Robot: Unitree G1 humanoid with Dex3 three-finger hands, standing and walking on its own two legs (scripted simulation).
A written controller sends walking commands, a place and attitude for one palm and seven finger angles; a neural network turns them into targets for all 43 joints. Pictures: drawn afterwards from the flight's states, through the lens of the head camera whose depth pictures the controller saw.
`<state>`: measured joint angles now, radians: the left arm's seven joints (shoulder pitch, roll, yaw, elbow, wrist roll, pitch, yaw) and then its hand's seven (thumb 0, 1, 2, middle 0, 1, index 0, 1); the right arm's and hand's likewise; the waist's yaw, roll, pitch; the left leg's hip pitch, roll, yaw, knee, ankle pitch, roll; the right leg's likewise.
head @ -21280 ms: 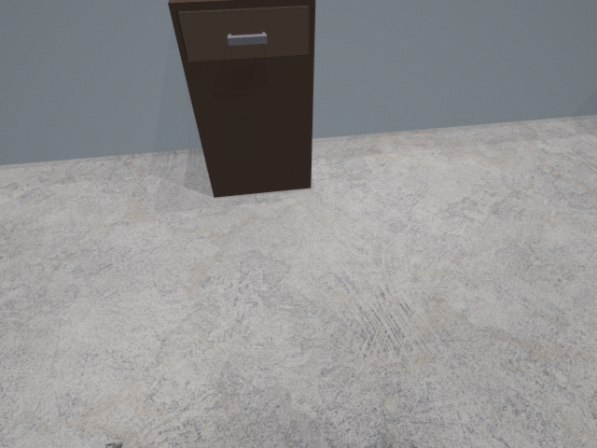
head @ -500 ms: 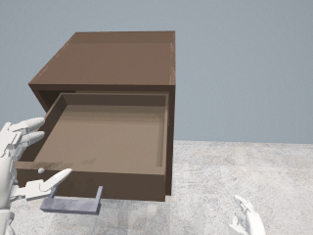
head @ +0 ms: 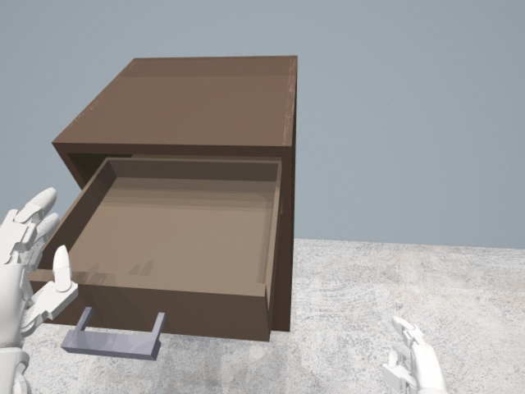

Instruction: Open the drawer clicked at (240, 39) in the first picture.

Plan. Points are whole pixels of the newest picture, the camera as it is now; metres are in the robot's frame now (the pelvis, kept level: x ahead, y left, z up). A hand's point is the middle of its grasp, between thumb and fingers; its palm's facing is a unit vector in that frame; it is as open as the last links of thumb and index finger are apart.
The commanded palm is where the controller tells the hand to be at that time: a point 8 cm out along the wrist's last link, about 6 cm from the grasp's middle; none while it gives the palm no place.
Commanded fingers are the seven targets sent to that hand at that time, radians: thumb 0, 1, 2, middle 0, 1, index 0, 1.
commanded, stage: step back with the hand held close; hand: left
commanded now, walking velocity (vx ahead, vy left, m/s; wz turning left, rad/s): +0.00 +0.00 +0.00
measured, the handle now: (117, 330) +0.20 +0.26 +0.00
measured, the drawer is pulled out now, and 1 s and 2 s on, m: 0.30 0.30 0.30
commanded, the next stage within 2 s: stop stepping back and stand still in 1.30 s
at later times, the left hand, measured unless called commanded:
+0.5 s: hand (44, 308) +0.16 +0.26 +0.16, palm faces +0.24 -0.81 -0.54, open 7.4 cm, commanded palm +0.09 +0.31 +0.19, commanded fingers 0.00 0.90 0.90 -0.20 -0.30 -0.20 -0.30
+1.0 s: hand out of the picture +0.08 +0.29 +0.18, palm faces +0.38 -0.80 -0.47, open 7.5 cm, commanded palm +0.01 +0.33 +0.19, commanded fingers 0.00 0.90 0.90 -0.20 -0.30 -0.20 -0.30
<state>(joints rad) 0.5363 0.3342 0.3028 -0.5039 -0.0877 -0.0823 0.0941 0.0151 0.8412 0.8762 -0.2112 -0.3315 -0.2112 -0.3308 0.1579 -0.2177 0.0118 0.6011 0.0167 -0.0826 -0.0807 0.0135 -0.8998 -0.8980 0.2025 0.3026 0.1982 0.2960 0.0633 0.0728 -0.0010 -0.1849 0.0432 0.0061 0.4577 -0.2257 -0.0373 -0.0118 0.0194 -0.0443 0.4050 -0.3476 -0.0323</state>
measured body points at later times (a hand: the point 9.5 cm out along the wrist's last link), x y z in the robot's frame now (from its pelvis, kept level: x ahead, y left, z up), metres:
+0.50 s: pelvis -0.04 +0.03 +0.00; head +0.00 +0.03 +0.44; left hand +0.14 +0.30 +0.19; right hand +0.14 -0.22 -0.08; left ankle +0.01 +0.15 -0.74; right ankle -0.08 -0.09 -0.74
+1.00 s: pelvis -0.12 +0.05 -0.02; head -0.09 +0.07 +0.43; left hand +0.06 +0.33 +0.20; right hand +0.05 -0.18 -0.09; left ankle +0.01 +0.15 -0.74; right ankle -0.14 -0.08 -0.71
